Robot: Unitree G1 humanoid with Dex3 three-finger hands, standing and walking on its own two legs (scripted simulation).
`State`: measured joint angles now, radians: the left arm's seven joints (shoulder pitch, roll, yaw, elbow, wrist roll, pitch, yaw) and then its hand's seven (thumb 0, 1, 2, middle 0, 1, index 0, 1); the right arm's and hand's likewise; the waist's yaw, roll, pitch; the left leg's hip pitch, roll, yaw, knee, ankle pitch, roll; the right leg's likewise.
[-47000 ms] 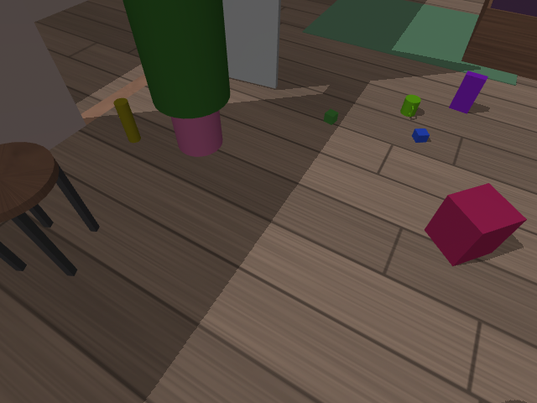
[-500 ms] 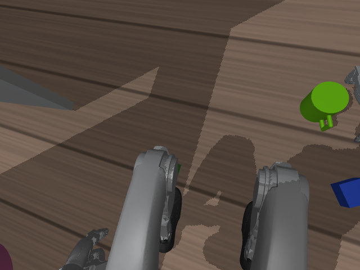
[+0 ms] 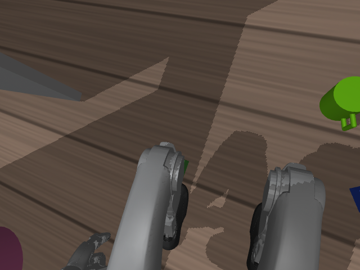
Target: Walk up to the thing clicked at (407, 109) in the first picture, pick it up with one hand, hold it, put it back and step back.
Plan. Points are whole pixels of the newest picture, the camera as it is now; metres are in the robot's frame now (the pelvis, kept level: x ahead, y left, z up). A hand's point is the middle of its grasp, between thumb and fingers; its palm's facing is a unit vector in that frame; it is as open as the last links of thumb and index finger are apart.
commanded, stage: rise first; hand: right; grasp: from above
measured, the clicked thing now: (346, 106) +0.49 -0.33 -0.29
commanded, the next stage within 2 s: approach in 1.68 s
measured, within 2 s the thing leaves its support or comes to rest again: neither
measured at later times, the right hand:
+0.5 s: hand out of the picture +0.46 -0.35 -0.17, palm faces -0.44 +0.08 -0.89, open 14.1 cm
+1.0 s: hand out of the picture +0.47 -0.37 -0.17, palm faces -0.45 +0.08 -0.89, open 14.2 cm
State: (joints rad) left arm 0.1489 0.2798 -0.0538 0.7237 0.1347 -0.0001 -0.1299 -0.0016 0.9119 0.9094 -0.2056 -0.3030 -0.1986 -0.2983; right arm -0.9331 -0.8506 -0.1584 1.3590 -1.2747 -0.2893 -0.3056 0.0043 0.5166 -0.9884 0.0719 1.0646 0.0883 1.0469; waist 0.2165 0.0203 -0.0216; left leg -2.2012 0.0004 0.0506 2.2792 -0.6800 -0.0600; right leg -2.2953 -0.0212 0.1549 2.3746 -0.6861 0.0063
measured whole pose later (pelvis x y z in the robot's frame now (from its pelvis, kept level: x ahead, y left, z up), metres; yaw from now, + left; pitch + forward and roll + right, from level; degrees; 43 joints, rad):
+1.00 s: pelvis +0.00 -0.01 -0.01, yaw +2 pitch +33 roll +12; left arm 0.14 0.29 -0.12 0.69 0.16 0.02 -0.14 0.00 0.91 0.91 -0.21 -0.30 -0.20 -0.30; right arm -1.00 -0.98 -0.16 1.41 -1.30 -0.32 -0.27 0.00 0.56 -1.05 0.11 1.01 0.08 1.04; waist 0.26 0.04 0.02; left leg -2.22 0.00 0.07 2.31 -0.67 -0.06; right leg -2.34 -0.01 0.18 2.43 -0.67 -0.01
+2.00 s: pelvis -0.01 -0.01 -0.01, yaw +2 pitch +32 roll +11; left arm 0.15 0.28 -0.14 0.69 0.15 0.01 -0.14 0.00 0.90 0.90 -0.21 -0.30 -0.20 -0.30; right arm -1.04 -0.94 -0.08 1.43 -1.29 -0.33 -0.27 0.00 0.56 -1.10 0.10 1.02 0.07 1.05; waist 0.27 0.05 0.02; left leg -2.22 -0.01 0.07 2.30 -0.66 -0.07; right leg -2.34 -0.01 0.18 2.43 -0.66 -0.01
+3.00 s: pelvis +0.00 -0.01 -0.04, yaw +4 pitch +31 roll +13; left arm 0.12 0.29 -0.22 0.66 0.21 -0.09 -0.16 0.00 0.90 0.90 -0.20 -0.30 -0.20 -0.30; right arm -1.13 -1.02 -0.13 1.67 -1.38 -0.24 -0.52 0.00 0.53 -1.07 0.08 1.00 0.06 1.02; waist 0.37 0.10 0.09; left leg -2.26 -0.03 0.09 2.37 -0.66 -0.07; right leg -2.39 -0.01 0.22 2.52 -0.68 -0.01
